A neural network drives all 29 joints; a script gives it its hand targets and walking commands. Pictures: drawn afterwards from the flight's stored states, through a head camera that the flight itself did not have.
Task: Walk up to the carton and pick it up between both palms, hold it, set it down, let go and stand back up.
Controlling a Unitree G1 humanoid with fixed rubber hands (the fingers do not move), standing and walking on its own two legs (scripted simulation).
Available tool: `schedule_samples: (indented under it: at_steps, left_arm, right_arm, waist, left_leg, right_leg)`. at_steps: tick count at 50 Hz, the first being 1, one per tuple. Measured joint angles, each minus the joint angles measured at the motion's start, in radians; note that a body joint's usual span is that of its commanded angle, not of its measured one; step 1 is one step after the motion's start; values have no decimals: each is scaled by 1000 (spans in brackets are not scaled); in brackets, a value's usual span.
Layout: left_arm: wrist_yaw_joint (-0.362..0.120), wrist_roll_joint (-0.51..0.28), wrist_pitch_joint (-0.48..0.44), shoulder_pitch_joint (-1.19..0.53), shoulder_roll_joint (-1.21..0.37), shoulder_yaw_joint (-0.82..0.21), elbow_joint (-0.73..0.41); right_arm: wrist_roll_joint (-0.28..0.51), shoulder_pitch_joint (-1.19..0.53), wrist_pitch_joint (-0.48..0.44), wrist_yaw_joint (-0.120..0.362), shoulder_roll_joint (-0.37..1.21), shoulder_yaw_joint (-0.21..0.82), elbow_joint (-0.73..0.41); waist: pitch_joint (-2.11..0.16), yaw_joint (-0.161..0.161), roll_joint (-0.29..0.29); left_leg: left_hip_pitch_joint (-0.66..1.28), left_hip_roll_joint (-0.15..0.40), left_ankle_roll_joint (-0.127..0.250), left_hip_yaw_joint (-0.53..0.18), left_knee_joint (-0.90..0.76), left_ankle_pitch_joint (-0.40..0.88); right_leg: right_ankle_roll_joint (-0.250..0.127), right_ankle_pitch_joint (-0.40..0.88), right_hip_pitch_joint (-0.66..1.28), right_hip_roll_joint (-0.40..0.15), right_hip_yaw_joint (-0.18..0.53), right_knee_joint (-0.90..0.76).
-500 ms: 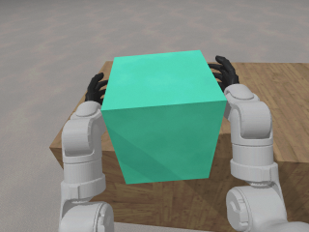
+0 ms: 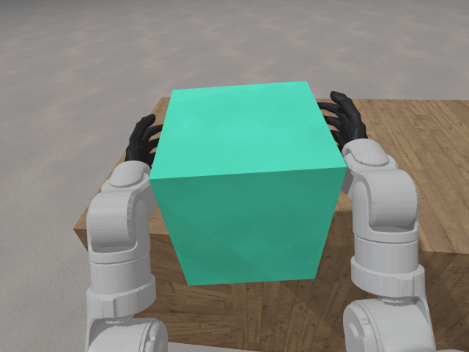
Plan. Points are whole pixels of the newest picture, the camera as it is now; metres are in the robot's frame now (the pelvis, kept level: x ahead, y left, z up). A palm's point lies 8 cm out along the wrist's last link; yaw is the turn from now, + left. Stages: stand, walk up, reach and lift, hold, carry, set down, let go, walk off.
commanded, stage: hold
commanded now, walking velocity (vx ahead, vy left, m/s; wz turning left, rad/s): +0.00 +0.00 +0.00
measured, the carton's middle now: (245, 186) +0.32 +0.00 +0.16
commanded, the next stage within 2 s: none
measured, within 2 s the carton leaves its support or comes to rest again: neither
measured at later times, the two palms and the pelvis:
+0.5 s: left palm (136, 166) +0.30 +0.16 +0.23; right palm (351, 143) +0.31 -0.14 +0.25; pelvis -0.01 +0.00 +0.00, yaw +0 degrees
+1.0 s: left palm (136, 161) +0.30 +0.16 +0.24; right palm (352, 138) +0.31 -0.15 +0.26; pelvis -0.01 +0.01 +0.00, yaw +0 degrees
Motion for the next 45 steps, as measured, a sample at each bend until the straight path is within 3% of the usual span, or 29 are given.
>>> schedule_samples:
  at_steps: [45]
  left_arm:
    - [5,2,5,-60,2,10,40]
  right_arm:
    - [-5,-62,-3,15,-13,-26,39]
  waist:
    - [-2,-1,4]
  left_leg:
    - [-49,-7,10,-1,69,-18]
  right_leg:
    - [6,-8,-39,-9,-1,49]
